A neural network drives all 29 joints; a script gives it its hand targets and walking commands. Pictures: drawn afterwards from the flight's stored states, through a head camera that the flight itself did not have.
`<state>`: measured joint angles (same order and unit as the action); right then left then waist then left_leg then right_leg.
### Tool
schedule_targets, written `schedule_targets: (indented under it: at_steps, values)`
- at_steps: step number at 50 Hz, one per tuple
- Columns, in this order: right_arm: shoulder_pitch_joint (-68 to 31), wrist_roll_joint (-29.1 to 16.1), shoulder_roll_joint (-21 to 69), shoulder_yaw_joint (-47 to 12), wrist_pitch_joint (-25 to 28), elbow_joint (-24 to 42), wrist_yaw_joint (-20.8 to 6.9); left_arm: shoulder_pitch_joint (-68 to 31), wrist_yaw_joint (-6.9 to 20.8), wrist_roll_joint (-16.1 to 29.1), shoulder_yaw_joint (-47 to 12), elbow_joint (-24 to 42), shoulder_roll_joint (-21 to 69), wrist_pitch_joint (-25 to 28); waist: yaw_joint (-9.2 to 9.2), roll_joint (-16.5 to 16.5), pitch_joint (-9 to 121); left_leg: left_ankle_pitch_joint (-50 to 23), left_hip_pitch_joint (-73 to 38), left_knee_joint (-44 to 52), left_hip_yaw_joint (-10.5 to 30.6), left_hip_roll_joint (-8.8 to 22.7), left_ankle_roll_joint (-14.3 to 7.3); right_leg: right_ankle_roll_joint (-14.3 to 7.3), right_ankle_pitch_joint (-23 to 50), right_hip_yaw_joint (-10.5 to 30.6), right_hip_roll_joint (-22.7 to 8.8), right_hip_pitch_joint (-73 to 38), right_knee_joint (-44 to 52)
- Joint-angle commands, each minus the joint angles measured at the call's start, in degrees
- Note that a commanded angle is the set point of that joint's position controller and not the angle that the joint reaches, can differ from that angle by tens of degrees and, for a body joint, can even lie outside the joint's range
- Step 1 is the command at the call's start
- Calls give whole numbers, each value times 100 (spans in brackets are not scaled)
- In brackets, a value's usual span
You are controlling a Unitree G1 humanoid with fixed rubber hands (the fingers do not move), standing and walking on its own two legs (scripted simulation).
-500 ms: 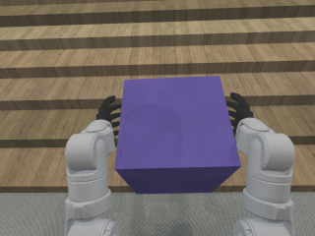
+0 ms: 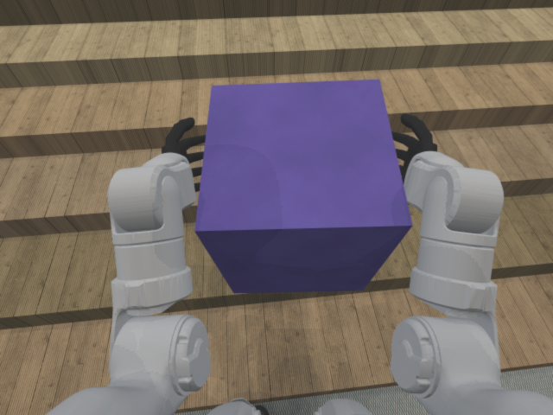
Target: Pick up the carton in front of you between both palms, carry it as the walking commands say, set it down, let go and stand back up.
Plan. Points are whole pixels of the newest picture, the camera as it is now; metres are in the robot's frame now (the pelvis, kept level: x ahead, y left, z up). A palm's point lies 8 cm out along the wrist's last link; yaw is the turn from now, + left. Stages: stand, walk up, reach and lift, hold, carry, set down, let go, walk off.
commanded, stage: carry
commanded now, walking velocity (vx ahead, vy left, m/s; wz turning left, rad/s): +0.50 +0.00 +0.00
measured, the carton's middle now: (296, 201) +0.38 -0.02 +0.08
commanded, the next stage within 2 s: none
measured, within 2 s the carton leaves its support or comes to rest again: neither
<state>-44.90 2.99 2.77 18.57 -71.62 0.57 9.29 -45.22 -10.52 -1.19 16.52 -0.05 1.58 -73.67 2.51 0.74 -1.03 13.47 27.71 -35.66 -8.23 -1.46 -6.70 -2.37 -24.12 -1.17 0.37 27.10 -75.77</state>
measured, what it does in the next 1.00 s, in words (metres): climbs: right foot 0.10 m higher, then left foot 0.10 m higher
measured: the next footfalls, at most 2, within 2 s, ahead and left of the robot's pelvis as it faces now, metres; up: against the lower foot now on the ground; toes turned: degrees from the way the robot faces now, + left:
right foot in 0.32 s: +0.39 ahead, -0.09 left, +0.10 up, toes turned -4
left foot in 0.70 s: +0.66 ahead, +0.14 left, +0.20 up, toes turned +4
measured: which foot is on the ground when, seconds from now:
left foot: down 0.00-0.36, up 0.38-0.68, down 0.70-1.00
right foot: up 0.00-0.30, down 0.32-0.72, up 0.74-1.00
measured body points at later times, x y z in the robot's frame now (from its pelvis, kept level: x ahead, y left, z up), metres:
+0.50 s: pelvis +0.35 -0.02 +0.09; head +0.40 +0.00 +0.53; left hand +0.69 +0.19 +0.20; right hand +0.74 -0.11 +0.20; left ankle +0.22 +0.10 -0.43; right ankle +0.35 -0.08 -0.62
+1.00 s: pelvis +0.70 +0.03 +0.22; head +0.74 +0.04 +0.67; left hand +1.10 +0.14 +0.37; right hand +1.07 -0.17 +0.38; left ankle +0.62 +0.14 -0.52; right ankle +0.76 -0.08 -0.31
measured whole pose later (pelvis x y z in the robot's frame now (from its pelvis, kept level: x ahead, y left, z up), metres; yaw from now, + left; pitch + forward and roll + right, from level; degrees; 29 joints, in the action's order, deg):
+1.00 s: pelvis +0.70 +0.03 +0.22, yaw +2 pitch +5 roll +0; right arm -46.2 -3.0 0.3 14.7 -69.5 -3.1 12.4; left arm -43.9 -7.1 -6.9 22.6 4.2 5.6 -73.0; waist 11.3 -0.6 0.9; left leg 21.4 12.2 -28.3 -1.4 0.2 -1.8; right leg -5.8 -30.1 -1.7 -0.6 60.1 -99.1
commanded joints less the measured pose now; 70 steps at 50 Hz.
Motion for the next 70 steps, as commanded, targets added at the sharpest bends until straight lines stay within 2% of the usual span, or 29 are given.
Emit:
schedule_targets:
  at_steps: [1, 8, 13, 16, 17, 18, 19, 20, 21, 23, 27, 31, 33, 35, 36, 37, 38, 39, 42, 50, 53, 55, 56, 57, 58, 61, 63, 69, 70]
  values:
    - [-4072, -2137, 5318, -3735, -18, 934, -755, -3958, 497, 1227, -3342, 891, 5245, 238, -85, -276, 2916, -2557, -4155, 1044, 2458, 1703, -267, -13, 494, 114, -191, 2311, -888]
    - [-2977, -1996, 4644, -4079, 190, 1569, -678, -2745, 338, 841, -3677, 1350, 4543, 436, 189, -640, 3031, -2438, -5323, 784, 2404, 1829, -643, -256, -139, -79, -255, 4726, -2547]
    - [-3039, -2427, 4547, -4324, 229, 1772, -782, -3005, 441, 1288, -3997, 1449, 4565, 359, 116, -657, 2385, -4020, -3181, 1938, 1016, 1107, -512, -337, -105, -1155, -87, 2722, 49]
    - [-2786, -2025, 4373, -3940, 124, 1362, -741, -2704, 433, 1268, -4202, 1263, 4696, 358, -657, -1443, 3026, -9418, -2991, 433, 11, 1053, -340, -526, 922, -1916, 835, 128, 1765]
    - [-2667, -1849, 4411, -3822, 114, 1154, -750, -3165, 495, 1506, -4279, 1551, 4851, 341, -1245, -1513, 3507, -9399, -3068, -1242, -10, 946, 10, -505, 1646, -1475, 752, -920, 3073]
    - [-2803, -1839, 4515, -3824, 147, 1198, -753, -2963, 547, 1642, -4397, 1500, 4973, 380, -1566, -387, 4316, -6479, -1418, -3513, 499, 645, 473, -1143, 2725, 451, 59, -3190, 3945]
    - [-2614, -1618, 4574, -3776, 171, 1347, -755, -3149, 569, 1810, -4470, 1441, 5118, 446, -1173, 1514, 4764, 676, 557, -5847, 957, -698, 895, -2235, 6357, 3670, -1965, -4877, 4123]
    - [-2454, -1304, 4180, -3556, 130, 1026, -671, -2760, 581, 1787, -4444, 1055, 5108, 451, -1120, 1040, 4621, 697, 1363, -7227, 1811, -646, 622, -2460, 6392, 4131, -1952, -4844, 4215]
    - [-2387, -1173, 4144, -3442, 173, 952, -601, -2950, 650, 2146, -4422, 1139, 5465, 500, -1021, 748, 4396, 474, 1576, -7011, 2027, -467, 394, -1901, 5137, 3539, -1718, -4408, 4138]
    - [-2978, -1222, 4202, -3503, 297, 1552, -524, -3598, 781, 2493, -4713, 1658, 5728, 618, -879, 63, 3171, 522, 2609, -6837, 1402, -204, 118, -1234, 3786, 2952, -1462, -4077, 4665]
    - [-2403, -706, 4045, -3105, 422, 942, -416, -3900, 917, 2801, -4809, 1683, 5694, 715, -902, -344, 2587, 1547, 3423, -6851, 890, 132, -5, -1253, 3817, 2144, -1677, -4009, 4981]
    - [-2421, -773, 4002, -3421, 121, 655, -332, -3750, 843, 2476, -4226, 1719, 4850, 509, -865, 671, 1802, 1913, 3897, -5868, 123, 556, -164, -997, 3175, 1094, -1232, -3264, 5787]
    - [-2791, -1091, 3722, -3418, 11, 958, -230, -3440, 780, 2466, -4013, 1403, 4627, 309, -327, 855, 2021, 856, 1398, -2972, -59, 380, -141, -752, 4677, -66, -889, -2131, 6392]
    - [-3291, -1259, 3744, -3428, -93, 1012, -111, -3574, 710, 2284, -3596, 1039, 4649, 156, 233, 1505, 3197, 197, -816, -2089, -581, -334, -240, -560, 8425, -651, -842, -2048, 4635]
    - [-3114, -1399, 3958, -3501, -122, 861, -120, -3426, 654, 1958, -3514, 1066, 4426, 128, 890, 1254, 3549, 473, -1895, -1382, -324, -696, -180, -506, 8812, -488, -801, -1903, 3222]
    - [-2932, -1517, 3962, -3684, -125, 827, -161, -3359, 609, 1715, -3217, 915, 4284, 69, 1103, 231, 4100, 13, -3419, -347, 1039, -304, -525, -158, 6911, -301, -521, -661, 1161]
    - [-3221, -1896, 4353, -3945, -126, 785, -266, -2914, 579, 1471, -3005, 902, 4337, 96, 483, -1922, 4558, -3454, -4316, 620, 4194, 1715, -1411, 310, 941, 46, 654, 590, -1326]
    - [-3179, -1760, 4396, -3703, -65, 457, -308, -2995, 585, 1196, -2966, 116, 4119, -73, 687, -1861, 3811, -5408, -4266, 445, 4578, 1362, -1838, 146, 425, 410, 904, 1475, -2411]
    - [-5011, -2971, 5520, -4482, 16, 932, -693, -2962, 498, 464, -2335, 104, 4073, 69, 502, -32, 3079, -2357, -3330, 737, 4422, 1700, -1071, -207, 77, 832, 163, 2778, -3057]
    - [-4634, -2969, 5323, -3926, 152, 416, -864, -3117, 341, 144, -2389, -80, 4116, 226, 339, -441, 2021, -1406, -3535, 1782, 2378, 1375, -485, -288, -636, -238, -524, 4075, -1353]
    - [-4337, -2767, 5108, -3662, -14, 115, -836, -2797, 253, 233, -2497, -457, 4019, 83, -503, -1526, 2511, -5184, -1218, 2030, 499, 1267, -294, -414, 729, -1199, 118, -317, 953]
    - [-3418, -2155, 5121, -3309, -94, -106, -808, -3360, 304, 769, -3150, 396, 4544, 114, -1439, -1194, 3506, -7075, -1350, -501, 130, 1045, 62, -386, 1671, -1145, 553, -2231, 2174]
    - [-3617, -2086, 4846, -3313, -69, 14, -749, -3172, 383, 902, -3118, 194, 4650, 117, -1772, -89, 3544, -5120, -612, -2577, 440, 469, 360, -529, 1794, 84, 379, -3139, 4194]
    - [-3135, -1590, 4958, -3131, -128, -100, -699, -3237, 444, 1105, -3303, 206, 4857, 118, -954, 2294, 4182, 281, 224, -4601, 748, -249, 840, -736, 4348, 3577, -1698, -3670, 4926]
    - [-2761, -1177, 4559, -2762, -89, -328, -641, -3502, 552, 1492, -3705, 312, 5285, 158, -639, 961, 4159, 192, 730, -6104, 1421, -341, 499, -1817, 4585, 4079, -1657, -3481, 4549]
    - [-3641, -667, 4511, -2478, 56, 264, -494, -5123, 950, 2672, -4394, 1077, 6164, 393, -670, -96, 3553, 617, 1958, -6265, 1397, -2, 259, -1643, 3260, 3629, -1446, -3044, 4616]
    - [-3388, -624, 4651, -2626, 142, 245, -458, -5445, 983, 3104, -4746, 1794, 6334, 602, -1120, 349, 3386, 1083, 2951, -6483, 1160, -28, 180, -1463, 3117, 3110, -1349, -4094, 4676]
    - [-2982, -427, 4020, -2899, 60, 460, -230, -4098, 882, 2698, -4162, 991, 5468, 411, -1273, 676, 2745, 2442, 4997, -6592, 1311, 505, -34, -1516, 2960, 2452, -1998, -4996, 5165]
    - [-2931, -354, 3702, -2705, 52, 282, -234, -4535, 884, 2859, -4359, 1135, 5510, 375, -1110, -110, 2548, 2517, 5098, -6044, 669, 441, -35, -1397, 3025, 2236, -1693, -5315, 5364]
